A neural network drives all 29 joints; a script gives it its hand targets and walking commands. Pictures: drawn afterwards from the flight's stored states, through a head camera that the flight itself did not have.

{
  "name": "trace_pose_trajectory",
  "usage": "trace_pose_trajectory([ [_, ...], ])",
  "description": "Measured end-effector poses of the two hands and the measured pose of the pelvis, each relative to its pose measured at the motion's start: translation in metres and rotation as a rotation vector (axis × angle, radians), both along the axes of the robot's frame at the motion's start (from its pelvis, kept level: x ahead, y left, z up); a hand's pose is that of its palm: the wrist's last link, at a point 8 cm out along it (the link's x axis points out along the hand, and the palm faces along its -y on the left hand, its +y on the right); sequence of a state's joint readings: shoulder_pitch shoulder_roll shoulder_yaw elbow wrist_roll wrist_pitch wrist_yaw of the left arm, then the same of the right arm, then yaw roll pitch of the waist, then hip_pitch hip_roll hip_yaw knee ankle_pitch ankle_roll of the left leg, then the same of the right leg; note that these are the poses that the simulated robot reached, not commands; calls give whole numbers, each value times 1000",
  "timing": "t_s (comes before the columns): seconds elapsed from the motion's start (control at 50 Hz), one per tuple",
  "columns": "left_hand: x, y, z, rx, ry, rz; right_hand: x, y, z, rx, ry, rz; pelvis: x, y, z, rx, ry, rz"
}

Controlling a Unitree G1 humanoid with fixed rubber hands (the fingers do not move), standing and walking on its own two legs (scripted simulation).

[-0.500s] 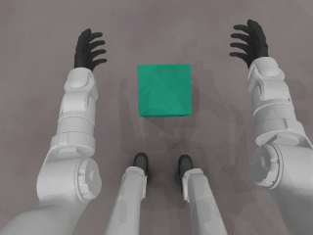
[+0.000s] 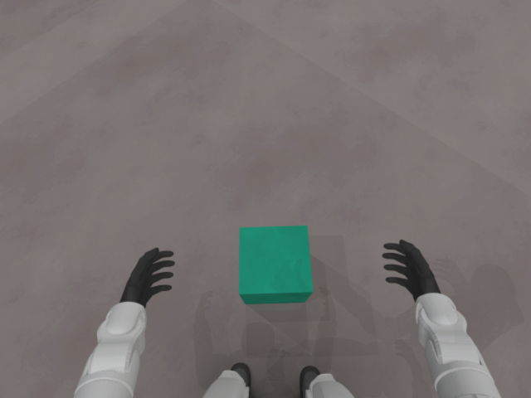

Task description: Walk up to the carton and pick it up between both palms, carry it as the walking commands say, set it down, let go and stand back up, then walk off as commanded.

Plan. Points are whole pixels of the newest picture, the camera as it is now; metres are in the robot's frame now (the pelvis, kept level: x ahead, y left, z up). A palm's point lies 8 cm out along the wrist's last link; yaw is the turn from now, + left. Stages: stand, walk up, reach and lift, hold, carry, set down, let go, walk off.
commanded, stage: let go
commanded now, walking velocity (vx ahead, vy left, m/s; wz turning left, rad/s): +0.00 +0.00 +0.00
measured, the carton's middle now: (274, 267) +0.44 +0.01 -0.63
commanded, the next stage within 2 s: stand in 0.72 s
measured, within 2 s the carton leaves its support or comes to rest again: neither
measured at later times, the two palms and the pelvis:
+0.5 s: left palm (107, 364) +0.18 +0.23 -0.04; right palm (465, 369) +0.18 -0.24 -0.04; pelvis +0.02 +0.00 +0.02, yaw +1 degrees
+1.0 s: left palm (67, 378) +0.16 +0.29 -0.06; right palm (496, 377) +0.17 -0.28 -0.05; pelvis +0.03 +0.01 +0.02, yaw +0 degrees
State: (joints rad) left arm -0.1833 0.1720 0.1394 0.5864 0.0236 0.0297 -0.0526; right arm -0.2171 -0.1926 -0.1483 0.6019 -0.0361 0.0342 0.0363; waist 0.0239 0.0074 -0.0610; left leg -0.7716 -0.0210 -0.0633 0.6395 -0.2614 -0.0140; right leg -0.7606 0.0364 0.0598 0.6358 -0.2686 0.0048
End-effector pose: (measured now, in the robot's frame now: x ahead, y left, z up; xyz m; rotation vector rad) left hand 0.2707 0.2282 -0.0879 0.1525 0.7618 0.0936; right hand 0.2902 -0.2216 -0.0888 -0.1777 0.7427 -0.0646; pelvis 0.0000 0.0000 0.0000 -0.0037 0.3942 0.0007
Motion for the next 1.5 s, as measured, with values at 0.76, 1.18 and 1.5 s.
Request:
trace_pose_trajectory([
  [0.76, -90, 17, 44, 62, 64, 10, -104, -13, 42, -44, 68, -7, 27, 2, 24, 6, -455, 9],
  [1.18, -112, 68, 18, 186, 199, 33, -124, -61, 32, -222, 190, -67, 37, 9, 23, -2, -402, 1],
  [1.5, -129, 77, 16, 202, 253, 41, -148, -66, 25, -221, 259, -87, 32, 10, 27, 0, -422, 0],
])
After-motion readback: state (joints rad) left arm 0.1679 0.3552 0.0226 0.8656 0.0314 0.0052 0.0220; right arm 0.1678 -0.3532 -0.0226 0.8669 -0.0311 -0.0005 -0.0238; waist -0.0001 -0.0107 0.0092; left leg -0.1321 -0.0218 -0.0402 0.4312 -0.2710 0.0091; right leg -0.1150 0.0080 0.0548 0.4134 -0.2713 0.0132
